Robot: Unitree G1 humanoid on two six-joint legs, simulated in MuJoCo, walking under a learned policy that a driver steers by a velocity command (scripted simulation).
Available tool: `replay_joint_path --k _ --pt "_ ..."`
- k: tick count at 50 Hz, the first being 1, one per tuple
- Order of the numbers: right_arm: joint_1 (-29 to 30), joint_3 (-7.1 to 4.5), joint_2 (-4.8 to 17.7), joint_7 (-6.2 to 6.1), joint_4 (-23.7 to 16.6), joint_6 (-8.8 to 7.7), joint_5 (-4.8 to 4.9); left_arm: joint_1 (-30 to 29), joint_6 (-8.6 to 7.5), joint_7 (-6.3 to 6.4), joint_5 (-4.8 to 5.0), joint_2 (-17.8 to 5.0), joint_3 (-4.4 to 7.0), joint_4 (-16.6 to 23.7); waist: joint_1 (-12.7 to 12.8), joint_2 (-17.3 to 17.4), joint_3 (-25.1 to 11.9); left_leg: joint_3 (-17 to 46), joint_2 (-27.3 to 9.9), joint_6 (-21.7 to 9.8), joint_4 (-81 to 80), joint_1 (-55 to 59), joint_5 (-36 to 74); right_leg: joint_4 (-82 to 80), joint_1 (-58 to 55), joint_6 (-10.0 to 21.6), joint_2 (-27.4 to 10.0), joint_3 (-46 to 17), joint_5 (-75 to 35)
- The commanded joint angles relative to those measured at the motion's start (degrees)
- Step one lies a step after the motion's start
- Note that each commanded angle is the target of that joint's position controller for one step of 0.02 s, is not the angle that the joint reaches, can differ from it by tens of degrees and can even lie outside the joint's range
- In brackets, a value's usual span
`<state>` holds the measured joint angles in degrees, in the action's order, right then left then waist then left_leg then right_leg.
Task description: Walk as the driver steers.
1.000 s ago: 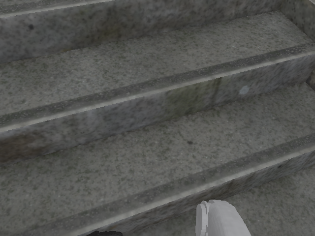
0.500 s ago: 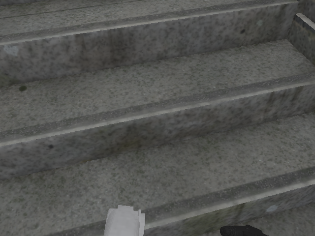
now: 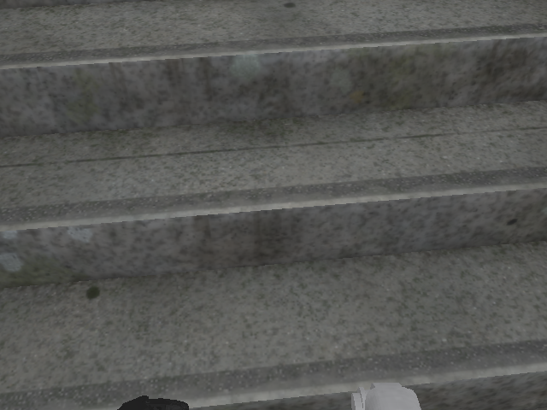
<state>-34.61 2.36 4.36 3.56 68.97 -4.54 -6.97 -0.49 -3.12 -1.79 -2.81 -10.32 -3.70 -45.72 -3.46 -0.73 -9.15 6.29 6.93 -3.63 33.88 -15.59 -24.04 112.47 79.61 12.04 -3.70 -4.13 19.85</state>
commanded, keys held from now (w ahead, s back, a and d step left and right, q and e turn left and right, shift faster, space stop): w+q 0.12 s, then w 0.40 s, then w+e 0.48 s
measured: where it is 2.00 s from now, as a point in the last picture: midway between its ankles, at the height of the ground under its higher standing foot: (310, 44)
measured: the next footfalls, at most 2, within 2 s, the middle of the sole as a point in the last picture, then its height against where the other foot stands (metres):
right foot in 0.12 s outside the picture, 0.17 m higher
left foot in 0.70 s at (200, 343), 0.17 m higher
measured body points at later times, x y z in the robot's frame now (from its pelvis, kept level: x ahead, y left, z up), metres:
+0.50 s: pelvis +0.28 -0.05 +0.18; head +0.27 -0.05 +0.63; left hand +0.11 +0.09 +0.03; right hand +0.49 -0.21 +0.06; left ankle +0.35 +0.11 -0.22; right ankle +0.22 -0.14 -0.55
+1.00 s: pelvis +0.56 +0.03 +0.33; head +0.55 +0.02 +0.78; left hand +0.67 +0.27 +0.21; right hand +0.51 -0.20 +0.17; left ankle +0.53 +0.13 -0.38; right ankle +0.60 -0.10 -0.10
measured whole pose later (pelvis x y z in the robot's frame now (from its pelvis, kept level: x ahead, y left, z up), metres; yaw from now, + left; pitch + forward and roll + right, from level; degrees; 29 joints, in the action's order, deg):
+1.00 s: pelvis +0.56 +0.03 +0.33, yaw +0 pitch +4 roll +5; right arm -22.7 -0.3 10.8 2.1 67.3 -2.4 -4.9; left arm 8.7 -3.7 -6.4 -0.8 -12.2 1.6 -57.3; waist -0.8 -3.4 -6.9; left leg -15.4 -0.9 -1.9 36.6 -18.5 -22.0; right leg 119.7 68.4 15.4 -1.5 -7.8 7.8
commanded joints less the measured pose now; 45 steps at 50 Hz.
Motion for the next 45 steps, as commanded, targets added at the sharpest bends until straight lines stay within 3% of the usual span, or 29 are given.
replay_joint_path --k 1,2,3,4,5,6,7,8,9,10,12,13,14,19,21,25,27,30,31,32,35,36,37,38,39,41,42,44,45 --pt "6.50 -1.31 8.29 2.15 -6.13 -1.60 1.78 -23.00 0.87 1.23 -0.16 -1.54 -1.08 12.33 1.49 0.90 6.97 15.14 -13.87 -10.42 -25.97 -17.38 10.00 -27.72 -18.15 -2.95 -2.71 6.85 6.65" --pt "6.66 -1.35 9.00 2.95 -7.36 -1.84 3.62 -25.90 2.09 0.64 -0.17 1.15 -1.99 13.80 1.00 4.92 7.50 16.11 -14.69 -11.94 -31.09 -29.12 6.01 -30.08 -32.86 -5.53 -1.35 9.51 9.57" --pt "7.75 -1.40 10.96 3.25 -9.38 -2.81 5.13 -18.05 2.20 -0.85 0.26 3.53 -2.02 12.11 4.68 11.79 7.95 15.29 -17.93 -14.07 -29.59 -30.15 29.24 -23.89 -42.73 -7.87 1.62 13.79 3.80" --pt "9.53 -2.24 13.68 2.91 -10.62 -3.66 5.38 -12.67 2.54 -1.48 0.55 0.78 -1.17 9.99 7.10 8.11 5.06 12.58 -18.57 -13.00 -23.59 -20.10 57.94 -28.05 -43.65 -8.19 4.23 13.68 -1.11" --pt "9.17 -4.37 18.48 3.05 -11.30 -4.09 7.47 -10.34 2.25 -1.46 1.57 -6.13 1.35 9.15 9.07 9.56 1.03 10.26 -16.24 -10.70 -16.50 -8.78 90.41 -42.11 -46.81 -6.72 9.03 14.66 2.06" --pt "10.21 -5.65 19.31 3.42 -11.55 -4.60 6.12 1.28 1.48 -0.28 1.15 -10.31 3.29 6.13 11.45 8.51 -4.76 8.63 -14.92 -7.10 -1.58 -3.44 97.32 -51.83 -56.34 -4.12 6.88 5.93 -5.87" --pt "2.15 -3.99 9.50 3.86 -10.62 -4.94 2.95 14.88 0.98 0.03 0.45 -10.25 3.56 1.96 11.34 -7.43 -21.70 8.63 -8.49 -5.85 18.24 -21.43 70.24 -61.01 -82.90 6.70 -4.75 -19.76 -14.06" --pt "-0.30 -3.76 5.56 4.59 -7.56 -3.64 2.86 28.34 1.90 0.16 -1.33 -13.33 4.46 -2.00 15.15 -18.71 -21.94 12.00 0.53 -4.36 44.15 -33.85 18.18 -83.19 -87.24 13.20 -16.40 -50.89 6.04" --pt "6.41 -5.22 7.43 4.84 -6.22 -2.42 4.80 30.60 0.83 0.43 -1.75 -14.15 5.03 -6.40 16.70 -14.29 -3.70 15.34 -1.04 -4.72 66.83 -44.98 23.89 -89.68 -73.01 6.87 -13.87 -53.74 35.56" --pt "9.41 -5.36 7.13 4.01 -6.50 -2.38 5.74 21.27 -0.43 0.38 0.31 -15.03 5.86 -7.40 10.96 -11.14 6.42 10.25 -3.43 -4.87 72.48 -48.57 26.95 -87.09 -60.78 5.29 -13.34 -43.79 36.65" --pt "15.28 -4.62 5.82 1.54 -8.81 -1.84 4.11 12.93 -0.63 0.17 0.33 -0.60 3.00 -10.64 5.47 5.26 2.79 8.51 -5.14 -8.28 74.67 -46.28 29.16 -83.25 -54.96 4.30 -13.03 -26.07 15.66" --pt "17.94 -3.81 4.69 1.25 -10.25 -0.64 4.62 9.90 -0.62 0.67 0.23 5.58 1.48 -11.27 2.94 2.45 1.57 8.98 -6.45 -9.94 76.30 -46.92 29.23 -85.56 -54.22 3.20 -12.32 -22.69 6.44" --pt "18.00 -3.67 3.63 0.89 -10.48 0.44 5.04 8.31 -0.79 1.01 0.48 7.88 1.08 -11.83 1.43 1.70 2.16 9.82 -6.37 -10.81 76.83 -48.35 27.60 -87.69 -53.49 1.85 -11.01 -18.50 1.30" --pt "24.69 -2.08 5.52 2.10 -13.83 1.57 5.56 14.39 -2.03 -1.29 -3.37 4.35 2.35 -15.89 0.72 1.17 5.71 3.59 -7.14 -12.58 81.95 -59.42 27.62 -94.36 -56.17 0.07 -5.59 2.30 -7.49" --pt "27.34 -1.34 5.58 2.36 -14.40 1.84 5.00 21.88 -2.02 -1.10 -4.41 4.22 1.81 -19.27 2.70 -0.95 6.08 1.64 -7.06 -13.23 93.88 -68.71 23.28 -95.80 -62.47 1.92 -6.46 0.91 -6.24" --pt "41.00 1.55 4.11 0.24 -21.87 2.13 6.33 32.45 -1.63 -1.14 -6.79 4.85 0.29 -24.03 5.47 -0.24 8.72 0.62 -9.84 -15.45 88.86 -83.08 19.80 -99.30 -76.47 1.45 -9.95 -0.53 -7.97" --pt "49.40 1.19 6.99 -0.46 -26.35 3.64 5.94 37.56 -2.29 -2.23 -7.21 4.33 -0.20 -25.28 8.00 -0.68 7.79 -5.71 -13.73 -12.83 72.29 -76.83 25.87 -103.64 -74.84 1.73 -9.86 0.67 -9.19" --pt "62.25 2.38 3.88 0.71 -31.53 7.64 3.88 41.23 -2.28 -4.64 -3.30 4.72 -0.76 -25.02 9.64 -3.99 9.56 -13.14 -14.89 -9.33 57.38 -59.81 12.99 -110.67 -65.53 3.16 -11.87 2.07 -23.86" --pt "57.09 2.12 2.72 1.58 -29.47 7.56 3.16 35.84 -3.05 -4.88 -1.04 3.42 -0.61 -21.43 6.18 -5.95 8.93 -15.04 -13.29 -7.88 53.01 -48.80 9.10 -108.60 -63.03 2.30 -10.70 5.98 -33.90" --pt "55.31 2.53 1.18 2.40 -30.13 7.99 3.85 37.23 -3.87 -5.27 -0.63 -0.11 -0.09 -22.40 4.47 -9.37 5.85 -17.19 -10.13 -7.07 54.33 -37.86 11.77 -106.37 -59.83 4.89 -11.60 6.81 -54.95" --pt "46.77 -0.35 6.95 2.02 -29.10 5.82 5.58 36.61 -5.74 -5.22 0.36 -9.16 3.25 -21.56 0.00 -13.06 0.88 -17.17 -3.43 -6.38 32.51 -22.15 1.21 -94.92 -77.16 1.94 -12.58 7.40 -97.91" --pt "36.31 -1.13 8.87 0.79 -26.83 5.06 4.57 36.48 -6.05 -5.39 -1.26 -7.85 4.16 -20.65 -1.58 -9.39 -8.60 -10.42 -7.07 -10.11 35.75 -1.88 24.13 -83.64 -67.75 -1.98 -11.17 6.74 -97.92" --pt "27.43 -1.30 10.48 0.18 -24.07 4.74 5.68 37.87 -6.33 -5.99 -1.98 -4.42 3.72 -19.88 -2.74 -2.35 -14.74 4.36 -12.80 -13.19 25.24 14.94 15.78 -72.20 -51.37 -2.52 -7.34 2.41 -78.74" --pt "14.47 -2.54 12.62 -0.88 -19.57 4.95 3.69 33.76 -5.54 -6.71 -1.78 0.41 3.24 -19.47 -7.88 6.33 -14.06 21.41 -19.54 -15.93 8.21 23.07 6.31 -58.04 -37.79 -3.36 -0.59 -1.03 -38.06" --pt "6.60 -4.92 16.87 -1.25 -15.64 4.59 2.61 31.69 -4.17 -7.14 1.01 2.52 4.31 -21.41 -9.18 10.05 -9.24 39.43 -27.01 -19.15 -6.49 11.94 -0.55 -25.83 -33.84 -5.31 3.09 -7.76 -19.44" --pt "12.26 -4.91 15.15 -1.76 -12.44 2.33 4.85 25.13 -4.46 -5.97 1.48 2.23 6.00 -20.08 -4.09 7.96 0.78 29.72 -26.90 -16.46 -8.58 -1.65 -4.24 3.00 -24.60 -3.37 3.39 -10.23 -21.68" --pt "16.67 -3.69 9.28 -0.85 -11.24 2.23 5.09 20.53 -4.37 -5.20 2.03 3.00 5.63 -17.89 -0.93 2.93 0.07 22.74 -27.27 -15.37 -7.13 -2.39 6.75 9.23 -20.27 -0.04 3.68 -9.10 -21.28" --pt "25.53 -0.87 -0.31 -0.16 -10.11 2.14 4.35 17.17 -2.55 -4.37 2.03 6.19 4.34 -14.51 4.71 -3.08 1.19 10.50 -25.68 -10.65 -8.17 -6.49 13.29 8.11 -17.25 4.48 1.76 -10.28 -19.28" --pt "26.01 -0.82 -0.82 -0.09 -9.47 1.39 3.55 17.53 -1.44 -4.35 1.23 6.14 4.17 -13.52 7.09 -3.40 2.62 4.14 -24.52 -8.85 -9.00 -7.68 16.05 5.65 -15.94 5.61 0.83 -8.64 -20.52"
Keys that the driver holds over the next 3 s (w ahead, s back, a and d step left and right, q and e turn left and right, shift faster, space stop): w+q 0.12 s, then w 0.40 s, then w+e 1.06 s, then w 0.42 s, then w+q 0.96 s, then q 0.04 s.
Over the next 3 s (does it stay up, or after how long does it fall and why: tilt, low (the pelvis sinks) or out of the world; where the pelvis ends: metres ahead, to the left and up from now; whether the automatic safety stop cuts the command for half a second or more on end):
stays up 1.65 -0.26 0.86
